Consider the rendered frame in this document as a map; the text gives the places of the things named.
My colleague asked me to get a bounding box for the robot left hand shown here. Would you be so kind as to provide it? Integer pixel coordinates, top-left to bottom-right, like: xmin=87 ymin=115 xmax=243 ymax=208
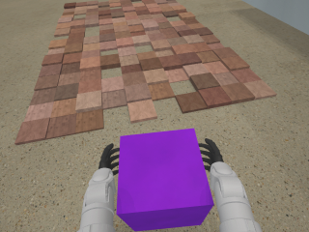
xmin=98 ymin=143 xmax=120 ymax=176

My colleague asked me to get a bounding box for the robot right forearm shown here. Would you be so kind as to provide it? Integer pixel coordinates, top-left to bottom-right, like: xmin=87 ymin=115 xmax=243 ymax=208
xmin=210 ymin=161 xmax=263 ymax=232

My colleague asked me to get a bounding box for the robot right hand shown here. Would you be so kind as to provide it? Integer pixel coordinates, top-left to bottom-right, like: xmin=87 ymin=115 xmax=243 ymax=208
xmin=198 ymin=138 xmax=224 ymax=172

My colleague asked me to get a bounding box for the robot left forearm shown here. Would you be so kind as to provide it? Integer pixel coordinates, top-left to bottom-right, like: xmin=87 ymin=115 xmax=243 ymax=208
xmin=77 ymin=167 xmax=116 ymax=232

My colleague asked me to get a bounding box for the carton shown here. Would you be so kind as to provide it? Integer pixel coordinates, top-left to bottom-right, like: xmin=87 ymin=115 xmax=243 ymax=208
xmin=116 ymin=128 xmax=214 ymax=232

